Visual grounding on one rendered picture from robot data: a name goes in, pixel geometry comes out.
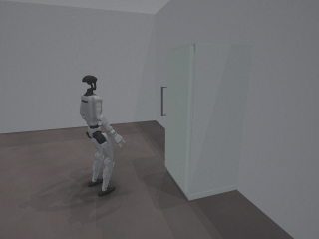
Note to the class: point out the right robot upper arm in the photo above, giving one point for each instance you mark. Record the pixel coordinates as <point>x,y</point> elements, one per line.
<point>97,101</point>

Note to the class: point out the robot right forearm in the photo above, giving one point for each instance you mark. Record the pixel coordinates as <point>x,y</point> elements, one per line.
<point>106,126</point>

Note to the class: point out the robot right hand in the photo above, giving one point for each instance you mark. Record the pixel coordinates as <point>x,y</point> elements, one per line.
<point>117,140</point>

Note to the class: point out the right robot shin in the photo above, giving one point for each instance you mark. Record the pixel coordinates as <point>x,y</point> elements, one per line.
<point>107,173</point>

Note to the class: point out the left robot upper arm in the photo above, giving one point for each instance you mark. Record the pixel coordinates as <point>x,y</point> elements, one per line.
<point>81,106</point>

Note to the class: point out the fridge door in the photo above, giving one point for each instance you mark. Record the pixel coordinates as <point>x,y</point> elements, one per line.
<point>179,71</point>

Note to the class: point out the robot torso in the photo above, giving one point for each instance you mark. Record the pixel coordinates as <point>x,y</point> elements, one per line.
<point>90,115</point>

